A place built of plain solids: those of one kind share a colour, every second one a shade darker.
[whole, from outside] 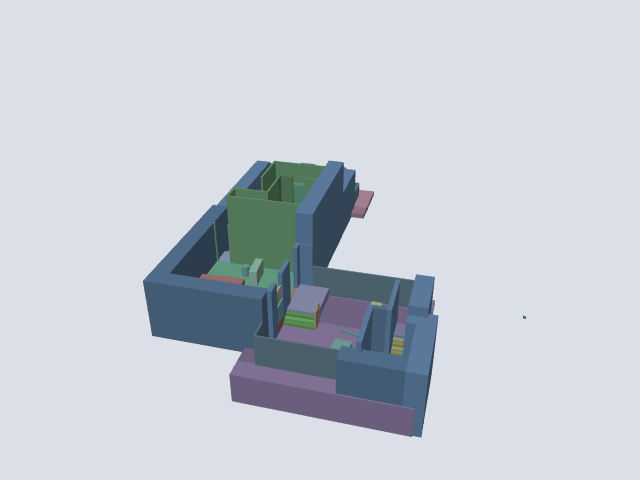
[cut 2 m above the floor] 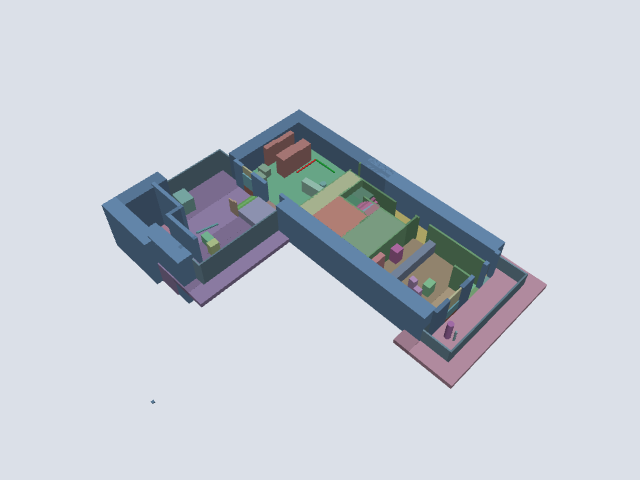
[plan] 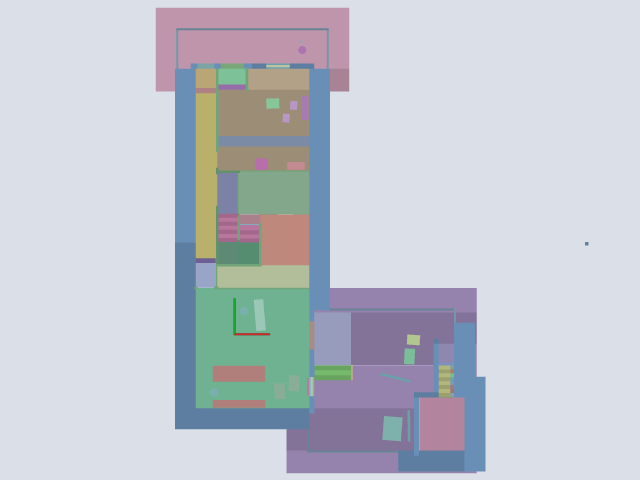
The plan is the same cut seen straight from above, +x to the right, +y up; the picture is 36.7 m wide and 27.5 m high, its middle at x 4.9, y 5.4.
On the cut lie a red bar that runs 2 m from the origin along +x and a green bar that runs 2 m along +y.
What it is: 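A small town's post office; a public office behind a porch, a corridor and offices, a sorting office with a loading bank on its yard, rooms upstairs and a boiler cellar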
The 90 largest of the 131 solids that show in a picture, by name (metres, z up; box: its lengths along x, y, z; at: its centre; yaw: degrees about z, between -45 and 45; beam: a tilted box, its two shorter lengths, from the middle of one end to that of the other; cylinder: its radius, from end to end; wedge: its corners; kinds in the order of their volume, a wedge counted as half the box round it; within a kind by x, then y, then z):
{
 "wall_brick_1": {"box": [1.2, 10.7, 3.95], "at": [-2.81, -0.09, 1.9]},
 "wall_brick_2": {"box": [1.2, 12.15, 3.92], "at": [-2.81, 8.94, 1.56]},
 "wall_brick_3": {"box": [1.2, 2.6, 3.6], "at": [-2.81, 13.91, 1.4]},
 "wall_brick_4": {"box": [7.69, 1.2, 4.27], "at": [0.43, -4.84, 1.74]},
 "wall_brick_5": {"box": [0.5, 0.3, 3.6], "at": [0.76, 15.36, 1.4]},
 "wall_brick_6": {"box": [1.31, 0.3, 3.92], "at": [1.17, 15.36, 1.56]},
 "wall_brick_7": {"box": [1.41, 0.3, 3.92], "at": [3.87, 15.36, 1.56]},
 "wall_brick_8": {"box": [0.3, 0.98, 4.27], "at": [4.43, -4.05, 1.74]},
 "wall_brick_9": {"box": [0.3, 0.98, 4.27], "at": [4.43, -1.96, 1.74]},
 "wall_brick_10": {"box": [0.3, 1.2, 4.27], "at": [4.43, -1.47, 1.74]},
 "wall_brick_11": {"box": [0.3, 0.82, 4.27], "at": [4.43, 1.14, 1.74]},
 "wall_brick_12": {"box": [0.3, 0.7, 4.27], "at": [4.43, 1.3, 1.74]},
 "wall_brick_13": {"box": [1.2, 2.5, 4.27], "at": [4.88, 2.61, 1.74]},
 "wall_brick_14": {"box": [1.2, 9.05, 6.56], "at": [4.88, 5.98, 2.88]},
 "wall_brick_15": {"box": [1.2, 7.1, 3.92], "at": [4.88, 11.66, 1.56]},
 "wall_brick_16": {"box": [0.3, 3.63, 5.32], "at": [10.43, -5.14, 0.54]},
 "wall_brick_17": {"box": [1.43, 0.3, 5.32], "at": [10.99, -3.48, 0.54]},
 "wall_brick_18": {"box": [0.3, 2.28, 5.32], "at": [11.56, -2.49, 0.54]},
 "wall_brick_19": {"box": [0.3, 1.7, 5.32], "at": [11.56, -1.09, 0.54]},
 "wall_brick_20": {"box": [5.0, 1.2, 4.62], "at": [11.88, -7.26, 0.19]},
 "wall_brick_21": {"box": [1.2, 3.18, 4.62], "at": [13.18, -2.04, 0.19]},
 "wall_brick_22": {"box": [1.2, 3.5, 5.32], "at": [13.18, -1.09, 0.54]},
 "wall_brick_23": {"box": [1.2, 5.43, 4.62], "at": [13.78, -5.14, 0.19]},
 "yard_yardp_asphalt_1": {"box": [7.6, 2.42, 2.12], "at": [6.78, -5.45, -1.06]},
 "yard_yardp_asphalt_2": {"box": [6.3, 0.61, 2.12], "at": [7.43, -3.93, -1.06]},
 "yard_yardp_asphalt_3": {"box": [7.43, 1.86, 2.12], "at": [7.99, -2.7, -1.06]},
 "yard_yardp_asphalt_4": {"box": [10.9, 1.3, 2.12], "at": [8.43, -7.31, -1.06]},
 "yard_yardp_asphalt_5": {"box": [9.6, 1.41, 0.4], "at": [9.08, 1.95, -0.2]},
 "yard_yardp_asphalt_6": {"box": [5.03, 1.23, 2.12], "at": [9.19, -1.16, -1.06]},
 "yard_yardp_asphalt_7": {"box": [7.2, 1.79, 0.4], "at": [10.28, 0.35, -0.2]},
 "yard_yardp_asphalt_8": {"box": [1.3, 3.08, 2.12], "at": [13.23, -2.09, -1.06]},
 "floor_sortp_asphalt_1": {"box": [6.49, 6.89, 1.07], "at": [1.03, -0.79, 0.14]},
 "floor_uplandp_carpet_1": {"box": [4.03, 2.44, 3.04], "at": [2.26, 8.09, 1.44]},
 "wall_plaster_1": {"box": [0.15, 1.45, 6.24], "at": [-0.99, 3.31, 3.04]},
 "wall_plaster_2": {"box": [0.15, 3.38, 3.6], "at": [-0.99, 5.67, 1.72]},
 "wall_plaster_3": {"box": [0.15, 3.44, 3.92], "at": [-0.99, 12.16, 1.56]},
 "wall_plaster_4": {"box": [0.15, 1.35, 3.6], "at": [-0.99, 14.61, 1.4]},
 "wall_plaster_5": {"box": [1.38, 0.15, 3.6], "at": [-0.37, 9.31, 1.72]},
 "wall_plaster_6": {"box": [2.62, 0.15, 6.24], "at": [0.25, 3.96, 3.04]},
 "wall_plaster_7": {"box": [0.15, 1.12, 3.6], "at": [0.25, 5.83, 1.72]},
 "wall_plaster_8": {"box": [0.15, 3.14, 6.24], "at": [0.25, 7.82, 3.04]},
 "wall_plaster_9": {"box": [0.15, 1.35, 3.92], "at": [0.71, 14.61, 1.56]},
 "wall_plaster_10": {"box": [0.15, 2.51, 6.24], "at": [1.48, 5.14, 3.04]},
 "wall_plaster_11": {"box": [0.15, 0.7, 6.24], "at": [1.48, 6.59, 3.04]},
 "wall_plaster_12": {"box": [5.42, 0.15, 6.56], "at": [1.65, 2.66, 2.88]},
 "wall_plaster_13": {"box": [1.05, 0.15, 3.6], "at": [1.93, 6.87, 4.36]},
 "wall_plaster_14": {"box": [4.18, 0.15, 6.24], "at": [2.26, 9.31, 3.04]},
 "wall_plaster_15": {"box": [1.0, 0.15, 3.6], "at": [3.86, 6.87, 4.36]},
 "floor_up2p_carpet_1": {"box": [2.8, 2.91, 3.04], "at": [2.88, 5.41, 1.44]},
 "floor_up2bp_carpet_1": {"box": [5.27, 1.3, 3.36], "at": [1.65, 3.31, 1.28]},
 "floor_publicp_stone_1": {"box": [5.27, 4.7, 0.72], "at": [1.65, 11.66, -0.04]},
 "floor_publicp_stone_2": {"box": [3.57, 1.2, 0.72], "at": [2.5, 14.61, -0.04]},
 "yard_forep_stone_1": {"box": [2.3, 1.3, 0.4], "at": [-3.36, 14.56, -0.2]},
 "yard_forep_stone_2": {"box": [11.09, 3.5, 0.4], "at": [1.03, 16.96, -0.2]},
 "yard_forep_stone_3": {"box": [2.3, 1.3, 0.4], "at": [5.43, 14.56, -0.2]},
 "fence_metal_1": {"box": [0.12, 2.44, 1.65], "at": [-3.27, 16.31, 0.42]},
 "fence_metal_2": {"box": [8.73, 0.12, 1.65], "at": [1.03, 17.47, 0.42]},
 "fence_metal_3": {"box": [0.12, 2.54, 2.6], "at": [4.22, -5.51, 0.9]},
 "fence_metal_4": {"box": [0.12, 2.44, 1.65], "at": [5.34, 16.31, 0.42]},
 "fence_metal_5": {"box": [6.54, 0.12, 4.32], "at": [7.43, -6.72, 0.04]},
 "fence_metal_6": {"box": [8.42, 0.12, 2.6], "at": [8.49, 1.42, 0.9]},
 "fence_metal_7": {"box": [0.12, 2.14, 2.6], "at": [12.64, 0.41, 0.9]},
 "floor_cor1p_lino_1": {"box": [1.23, 9.75, 0.72], "at": [-1.6, 8.94, -0.04]},
 "floor_bank_concrete_1": {"box": [2.4, 3.02, 1.07], "at": [5.48, -0.26, 0.14]},
 "frame_1": {"box": [1.2, 0.92, 1.8], "at": [-0.64, -2.26, 1.57]},
 "frame_2": {"box": [1.8, 0.45, 1.75], "at": [-0.34, -3.99, 1.54]},
 "frame_3": {"box": [1.8, 0.92, 1.9], "at": [0.86, -2.26, 1.62]},
 "frame_4": {"box": [1.2, 0.45, 1.85], "at": [1.16, -3.99, 1.59]},
 "step_back_1": {"box": [1.08, 0.31, 1.47], "at": [-0.37, 5.37, 1.01]},
 "step_back_2": {"box": [1.09, 0.31, 1.88], "at": [0.86, 5.41, 1.21]},
 "step_back_3": {"box": [1.09, 0.31, 2.08], "at": [0.86, 5.64, 1.31]},
 "step_back_4": {"box": [1.09, 0.31, 2.28], "at": [0.86, 5.87, 1.41]},
 "step_back_5": {"box": [1.08, 0.31, 2.49], "at": [0.86, 6.11, 1.51]},
 "counter_main_1": {"box": [5.19, 0.6, 1.02], "at": [1.68, 11.06, 0.83]},
 "floor_boilerp_concrete_1": {"box": [2.6, 3.03, 0.4], "at": [11.88, -5.14, -1.92]},
 "floor_back_1": {"box": [1.24, 1.24, 1.67], "at": [0.79, 4.65, 1.11]},
 "floor_back_l1a_1": {"box": [1.09, 1.26, 1.67], "at": [-0.37, 4.66, 1.11]},
 "floor_carpet_1": {"box": [1.23, 0.55, 3.04], "at": [0.86, 6.59, 1.44]},
 "floor_cel0p_concrete_1": {"box": [0.87, 1.1, 2.12], "at": [12.14, -1.09, -1.06]},
 "floor_lino_1": {"box": [1.23, 3.96, 0.4], "at": [-0.37, 7.33, 0.12]},
 "bigbin_yard_1": {"box": [1.07, 1.37, 1.33], "at": [9.05, -5.41, 0.67], "yaw": -4.3},
 "floor_cor2p_lino_1": {"box": [1.23, 1.41, 0.75], "at": [-1.6, 3.36, 0.29]},
 "dropbag_sort_1": {"box": [0.55, 1.8, 1.14], "at": [1.45, 1.1, 1.24], "yaw": 4.9},
 "cabinet_upland_1": {"box": [1.0, 0.45, 1.93], "at": [2.54, 8.39, 3.92], "yaw": -0.3},
 "cabinet_clerk_1": {"box": [1.0, 0.45, 1.9], "at": [3.53, 9.65, 1.27]},
 "floor_porchp_stone_1": {"box": [1.7, 1.2, 0.4], "at": [-0.14, 14.61, -0.2]},
 "floor_cor0p_lino_1": {"box": [1.23, 1.4, 0.4], "at": [-1.6, 14.51, -0.2]},
 "wdesk_pub_1": {"box": [0.4, 1.4, 1.06], "at": [4.04, 12.96, 0.85]},
 "safe_clerk_1": {"box": [0.7, 0.65, 1.27], "at": [1.56, 9.75, 0.96]},
 "stair_bank_stone_1": {"box": [2.1, 0.58, 0.39], "at": [5.63, -2.06, 0.14]}
}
